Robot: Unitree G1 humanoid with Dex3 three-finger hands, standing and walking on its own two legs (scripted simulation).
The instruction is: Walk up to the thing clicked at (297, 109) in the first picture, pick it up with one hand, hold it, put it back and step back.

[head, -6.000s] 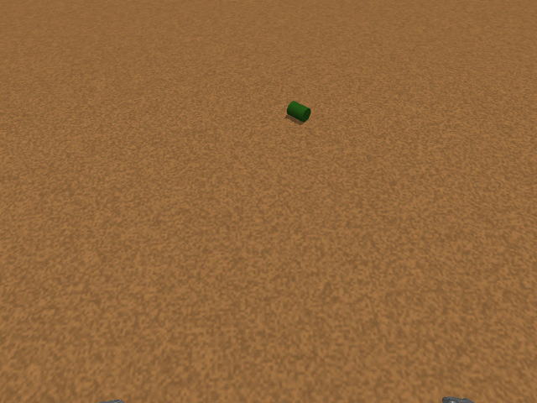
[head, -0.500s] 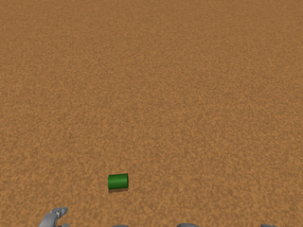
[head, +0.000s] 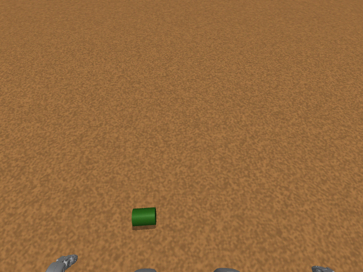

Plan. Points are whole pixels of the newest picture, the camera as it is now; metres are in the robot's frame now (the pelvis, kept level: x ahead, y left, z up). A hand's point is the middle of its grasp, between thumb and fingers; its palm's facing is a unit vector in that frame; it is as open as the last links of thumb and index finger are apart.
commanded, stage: walk up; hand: left
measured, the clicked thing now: (144, 216) +0.43 +0.21 -0.72
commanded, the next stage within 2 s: stand in 0.04 s
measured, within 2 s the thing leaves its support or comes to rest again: neither
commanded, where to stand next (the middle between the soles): +0.06 -0.03 m, yaw +1 degrees
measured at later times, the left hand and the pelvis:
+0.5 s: hand out of the picture +0.09 +0.27 -0.13, palm faces +0.00 -0.94 -0.35, open 7.4 cm; pelvis +0.00 +0.01 +0.02, yaw +0 degrees
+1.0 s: hand out of the picture +0.08 +0.27 -0.14, palm faces -0.02 -0.94 -0.34, open 7.4 cm; pelvis +0.00 +0.02 +0.02, yaw +0 degrees
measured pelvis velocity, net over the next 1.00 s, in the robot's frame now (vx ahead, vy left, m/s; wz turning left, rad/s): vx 0.00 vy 0.02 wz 0.00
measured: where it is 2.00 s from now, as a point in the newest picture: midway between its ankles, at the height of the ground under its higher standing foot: outside the picture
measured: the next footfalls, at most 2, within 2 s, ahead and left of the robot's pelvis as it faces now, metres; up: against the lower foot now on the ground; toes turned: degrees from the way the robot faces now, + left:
none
